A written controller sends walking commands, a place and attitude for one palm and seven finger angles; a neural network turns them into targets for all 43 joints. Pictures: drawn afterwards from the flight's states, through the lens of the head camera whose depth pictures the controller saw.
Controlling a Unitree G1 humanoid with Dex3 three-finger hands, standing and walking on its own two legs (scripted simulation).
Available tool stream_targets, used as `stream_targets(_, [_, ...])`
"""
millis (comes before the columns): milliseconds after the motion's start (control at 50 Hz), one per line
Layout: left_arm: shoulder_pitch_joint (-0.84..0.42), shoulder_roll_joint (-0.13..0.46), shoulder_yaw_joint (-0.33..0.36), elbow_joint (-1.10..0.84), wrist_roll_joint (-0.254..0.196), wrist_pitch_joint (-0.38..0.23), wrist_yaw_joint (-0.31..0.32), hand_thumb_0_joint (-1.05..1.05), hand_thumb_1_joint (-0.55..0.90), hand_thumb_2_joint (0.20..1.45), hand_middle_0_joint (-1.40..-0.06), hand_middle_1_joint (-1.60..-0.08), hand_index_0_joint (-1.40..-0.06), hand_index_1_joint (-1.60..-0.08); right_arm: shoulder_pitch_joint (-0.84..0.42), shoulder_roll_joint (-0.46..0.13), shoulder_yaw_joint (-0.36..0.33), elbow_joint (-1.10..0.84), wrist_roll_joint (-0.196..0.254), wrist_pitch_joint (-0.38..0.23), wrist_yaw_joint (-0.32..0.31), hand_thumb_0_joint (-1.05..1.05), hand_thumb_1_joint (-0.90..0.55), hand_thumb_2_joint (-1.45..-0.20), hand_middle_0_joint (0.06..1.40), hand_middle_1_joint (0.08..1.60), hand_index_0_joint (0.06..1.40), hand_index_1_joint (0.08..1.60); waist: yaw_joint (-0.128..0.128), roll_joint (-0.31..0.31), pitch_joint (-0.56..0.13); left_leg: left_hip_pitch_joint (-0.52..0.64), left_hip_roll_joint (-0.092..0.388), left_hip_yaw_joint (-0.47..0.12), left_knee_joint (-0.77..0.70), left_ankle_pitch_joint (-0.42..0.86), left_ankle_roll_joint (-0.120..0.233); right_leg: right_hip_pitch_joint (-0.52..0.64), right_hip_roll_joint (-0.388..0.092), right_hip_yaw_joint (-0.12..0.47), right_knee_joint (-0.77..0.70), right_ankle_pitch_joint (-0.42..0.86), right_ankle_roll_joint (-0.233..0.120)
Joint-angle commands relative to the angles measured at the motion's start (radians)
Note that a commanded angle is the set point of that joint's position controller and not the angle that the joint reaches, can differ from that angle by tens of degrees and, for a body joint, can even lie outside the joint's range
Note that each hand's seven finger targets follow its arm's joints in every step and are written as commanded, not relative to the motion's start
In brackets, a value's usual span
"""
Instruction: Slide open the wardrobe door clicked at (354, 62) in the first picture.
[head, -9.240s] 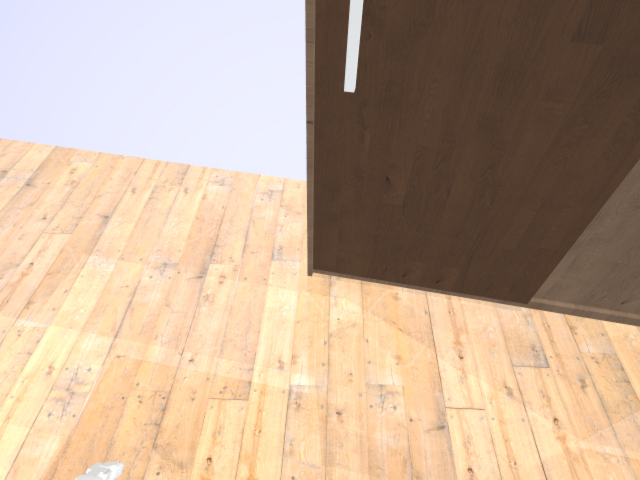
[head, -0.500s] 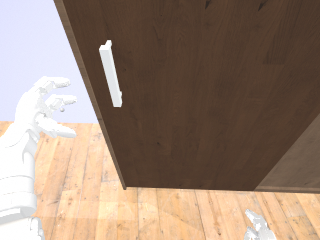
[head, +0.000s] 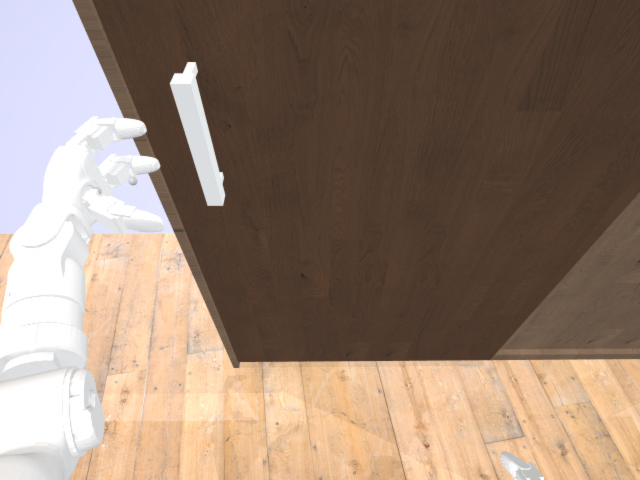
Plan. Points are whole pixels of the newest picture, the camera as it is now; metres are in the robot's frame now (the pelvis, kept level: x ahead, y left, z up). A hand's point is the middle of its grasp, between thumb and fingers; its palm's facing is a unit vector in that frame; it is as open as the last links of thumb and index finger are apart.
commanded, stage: move the hooked fingers beside the handle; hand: left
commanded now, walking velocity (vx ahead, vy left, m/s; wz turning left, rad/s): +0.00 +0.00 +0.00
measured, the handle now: (204, 139) +0.52 +0.18 +0.15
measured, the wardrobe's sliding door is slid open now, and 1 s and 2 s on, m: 0.00 0.00 0.00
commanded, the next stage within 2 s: feel for the door with the fingertips in 1.08 s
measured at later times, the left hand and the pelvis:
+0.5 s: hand (149, 162) +0.46 +0.23 +0.16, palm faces +0.04 -1.00 +0.00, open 14.0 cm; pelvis +0.00 +0.00 +0.00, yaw -1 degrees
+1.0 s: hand (146, 167) +0.45 +0.24 +0.15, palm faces +0.04 -1.00 +0.00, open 14.0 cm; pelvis +0.00 +0.00 -0.01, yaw +0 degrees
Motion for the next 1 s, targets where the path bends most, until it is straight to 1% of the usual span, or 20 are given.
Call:
stream_targets(0, [-0.475, 0.270, 0.049, -0.217, -0.015, -0.104, 0.009, 0.000, -0.500, 0.300, -0.300, -1.200, -0.300, -1.200, 0.011, -0.142, -0.061, -0.116, 0.000, -0.031, -0.007, 0.000, -0.900, -0.900, 0.200, 0.300, 0.200, 0.300, -0.003, 0.070, -0.351, 0.127, -0.008, -0.057, -0.043, 0.349, 0.013, 0.134, 0.020, 0.031, -0.016, 0.337, -0.024])
stream_targets(100, [-0.454, 0.255, 0.048, -0.142, -0.012, -0.096, 0.018, 0.000, -0.500, 0.300, -0.300, -1.200, -0.300, -1.200, 0.027, -0.146, -0.065, -0.111, 0.000, -0.016, 0.001, 0.000, -0.900, -0.900, 0.200, 0.300, 0.200, 0.300, -0.010, 0.022, -0.309, 0.093, -0.004, -0.048, -0.042, 0.333, 0.017, 0.115, 0.024, 0.028, -0.017, 0.335, -0.019])
stream_targets(140, [-0.478, 0.312, 0.084, -0.113, -0.005, -0.102, 0.026, 0.000, -0.500, 0.300, -0.300, -1.200, -0.300, -1.200, 0.042, -0.155, -0.067, -0.105, -0.003, -0.007, -0.001, 0.000, -0.900, -0.900, 0.200, 0.300, 0.200, 0.300, -0.008, -0.004, -0.307, 0.067, -0.005, -0.048, -0.040, 0.314, 0.021, 0.127, 0.022, 0.031, -0.015, 0.327, -0.020])
stream_targets(200, [-0.571, 0.295, 0.051, -0.127, 0.015, -0.127, 0.031, 0.000, -0.500, 0.300, -0.300, -1.200, -0.300, -1.200, 0.049, -0.148, -0.067, -0.103, -0.004, -0.001, 0.000, 0.000, -0.900, -0.900, 0.200, 0.300, 0.200, 0.300, -0.027, 0.061, -0.337, 0.084, -0.007, -0.046, -0.032, 0.314, 0.019, 0.106, 0.022, 0.038, -0.010, 0.324, -0.019])
stream_targets(260, [-0.601, 0.320, 0.066, -0.049, 0.015, -0.150, 0.029, 0.000, -0.500, 0.300, -0.300, -1.200, -0.300, -1.200, 0.069, -0.155, -0.068, -0.088, -0.005, 0.003, -0.002, 0.000, -0.900, -0.900, 0.200, 0.300, 0.200, 0.300, -0.039, 0.023, -0.330, 0.061, -0.005, -0.046, -0.023, 0.285, 0.022, 0.100, 0.025, 0.042, -0.009, 0.312, -0.016])
stream_targets(320, [-0.624, 0.309, 0.047, 0.012, 0.025, -0.168, 0.016, 0.000, -0.500, 0.300, -0.300, -1.200, -0.300, -1.200, 0.076, -0.155, -0.066, -0.084, -0.006, 0.006, -0.002, 0.000, -0.900, -0.900, 0.200, 0.300, 0.200, 0.300, -0.043, 0.058, -0.324, 0.043, -0.009, -0.046, -0.021, 0.238, 0.020, 0.069, 0.023, 0.043, -0.007, 0.268, -0.017])
stream_targets(380, [-0.580, 0.348, 0.085, 0.024, 0.022, -0.186, 0.008, 0.000, -0.500, 0.300, -0.300, -1.200, -0.300, -1.200, 0.086, -0.159, -0.069, -0.091, -0.010, 0.011, 0.001, 0.000, -0.900, -0.900, 0.200, 0.300, 0.200, 0.300, -0.024, 0.041, -0.380, 0.040, -0.010, -0.044, -0.009, 0.283, 0.022, 0.110, 0.023, 0.045, 0.010, 0.319, -0.018])
stream_targets(440, [-0.538, 0.361, 0.098, 0.052, 0.011, -0.187, -0.004, 0.000, -0.500, 0.300, -0.300, -1.200, -0.300, -1.200, 0.092, -0.165, -0.071, -0.098, -0.009, 0.021, 0.002, 0.000, -0.900, -0.900, 0.200, 0.300, 0.200, 0.300, -0.021, 0.000, -0.364, 0.013, -0.006, -0.039, -0.006, 0.284, 0.025, 0.120, 0.024, 0.041, 0.015, 0.329, -0.016])
stream_targets(480, [-0.569, 0.351, 0.083, 0.006, 0.015, -0.190, -0.010, 0.000, -0.500, 0.300, -0.300, -1.200, -0.300, -1.200, 0.084, -0.159, -0.070, -0.106, -0.007, 0.024, 0.005, 0.000, -0.900, -0.900, 0.200, 0.300, 0.200, 0.300, -0.021, 0.071, -0.372, 0.030, -0.009, -0.039, -0.004, 0.291, 0.023, 0.100, 0.025, 0.046, 0.018, 0.328, -0.017])
stream_targets(540, [-0.557, 0.334, 0.077, -0.053, -0.003, -0.197, -0.013, 0.000, -0.500, 0.300, -0.300, -1.200, -0.300, -1.200, 0.084, -0.158, -0.075, -0.115, -0.007, 0.027, 0.004, 0.000, -0.900, -0.900, 0.200, 0.300, 0.200, 0.300, -0.023, 0.048, -0.392, 0.053, -0.004, -0.040, 0.001, 0.321, 0.025, 0.111, 0.029, 0.041, 0.018, 0.347, -0.017])
stream_targets(560, [-0.547, 0.364, 0.108, -0.084, -0.006, -0.198, -0.010, 0.000, -0.500, 0.300, -0.300, -1.200, -0.300, -1.200, 0.080, -0.159, -0.077, -0.116, -0.007, 0.026, 0.005, 0.000, -0.900, -0.900, 0.200, 0.300, 0.200, 0.300, -0.011, 0.058, -0.416, 0.063, -0.004, -0.043, 0.002, 0.335, 0.024, 0.122, 0.030, 0.045, 0.021, 0.360, -0.017])
stream_targets(600, [-0.535, 0.313, 0.074, -0.098, -0.012, -0.185, -0.012, 0.000, -0.500, 0.300, -0.300, -1.200, -0.300, -1.200, 0.071, -0.152, -0.074, -0.118, -0.005, 0.025, 0.007, 0.000, -0.900, -0.900, 0.200, 0.300, 0.200, 0.300, -0.018, 0.081, -0.394, 0.072, -0.003, -0.042, -0.002, 0.326, 0.021, 0.101, 0.032, 0.041, 0.014, 0.345, -0.018])
stream_targets(660, [-0.535, 0.335, 0.085, -0.040, -0.010, -0.157, -0.005, 0.000, -0.500, 0.300, -0.300, -1.200, -0.300, -1.200, 0.072, -0.160, -0.070, -0.110, -0.002, 0.028, 0.002, 0.000, -0.900, -0.900, 0.200, 0.300, 0.200, 0.300, -0.031, 0.028, -0.319, 0.018, -0.003, -0.043, -0.014, 0.249, 0.026, 0.079, 0.030, 0.039, 0.002, 0.290, -0.014])
stream_targets(720, [-0.586, 0.302, 0.044, -0.074, 0.005, -0.158, -0.001, 0.000, -0.500, 0.300, -0.300, -1.200, -0.300, -1.200, 0.070, -0.154, -0.070, -0.111, -0.003, 0.025, 0.000, 0.000, -0.900, -0.900, 0.200, 0.300, 0.200, 0.300, -0.041, 0.077, -0.343, 0.051, -0.005, -0.046, -0.010, 0.250, 0.023, 0.059, 0.028, 0.039, 0.001, 0.276, -0.017])
stream_targets(760, [-0.620, 0.330, 0.061, -0.098, 0.005, -0.175, 0.006, 0.000, -0.500, 0.300, -0.300, -1.200, -0.300, -1.200, 0.073, -0.155, -0.070, -0.106, -0.006, 0.023, -0.001, 0.000, -0.900, -0.900, 0.200, 0.300, 0.200, 0.300, -0.040, 0.096, -0.380, 0.074, -0.005, -0.053, 0.000, 0.276, 0.021, 0.070, 0.029, 0.041, 0.007, 0.290, -0.020])
stream_targets(800, [-0.616, 0.285, 0.033, -0.078, -0.002, -0.177, 0.003, 0.000, -0.500, 0.300, -0.300, -1.200, -0.300, -1.200, 0.069, -0.150, -0.067, -0.104, -0.006, 0.020, -0.001, 0.000, -0.900, -0.900, 0.200, 0.300, 0.200, 0.300, -0.048, 0.079, -0.366, 0.079, -0.002, -0.058, 0.000, 0.278, 0.019, 0.054, 0.031, 0.036, 0.006, 0.286, -0.019])
stream_targets(840, [-0.603, 0.294, 0.038, 0.001, -0.005, -0.170, 0.003, 0.000, -0.500, 0.300, -0.300, -1.200, -0.300, -1.200, 0.076, -0.157, -0.064, -0.095, -0.005, 0.022, -0.005, 0.000, -0.900, -0.900, 0.200, 0.300, 0.200, 0.300, -0.056, 0.018, -0.323, 0.040, -0.002, -0.055, -0.001, 0.239, 0.024, 0.051, 0.029, 0.034, 0.000, 0.262, -0.017])
stream_targets(860, [-0.622, 0.290, 0.029, 0.025, 0.001, -0.165, 0.002, 0.000, -0.500, 0.300, -0.300, -1.200, -0.300, -1.200, 0.072, -0.156, -0.060, -0.092, -0.004, 0.023, -0.004, 0.000, -0.900, -0.900, 0.200, 0.300, 0.200, 0.300, -0.057, 0.044, -0.294, 0.024, -0.003, -0.058, -0.005, 0.215, 0.021, 0.028, 0.027, 0.034, 0.001, 0.241, -0.017])
stream_targets(920, [-0.645, 0.290, 0.017, 0.063, 0.020, -0.165, 0.006, 0.000, -0.500, 0.300, -0.300, -1.200, -0.300, -1.200, 0.077, -0.157, -0.059, -0.093, -0.007, 0.022, -0.003, 0.000, -0.900, -0.900, 0.200, 0.300, 0.200, 0.300, -0.060, 0.060, -0.304, 0.013, -0.007, -0.060, 0.001, 0.194, 0.019, 0.009, 0.023, 0.038, 0.006, 0.218, -0.017])
stream_targets(980, [-0.677, 0.331, 0.050, 0.040, 0.023, -0.195, 0.012, 0.000, -0.500, 0.300, -0.300, -1.200, -0.300, -1.200, 0.088, -0.157, -0.063, -0.094, -0.012, 0.025, -0.001, 0.000, -0.900, -0.900, 0.200, 0.300, 0.200, 0.300, -0.053, 0.049, -0.377, 0.034, -0.005, -0.064, 0.016, 0.248, 0.018, 0.045, 0.025, 0.039, 0.024, 0.267, -0.018])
